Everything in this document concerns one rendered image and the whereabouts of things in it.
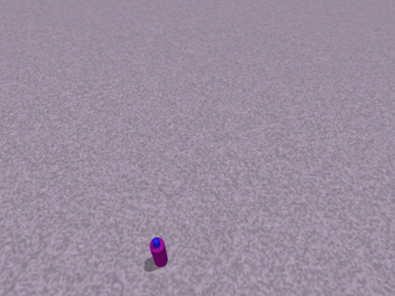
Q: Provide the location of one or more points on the bottle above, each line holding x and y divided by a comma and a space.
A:
157, 247

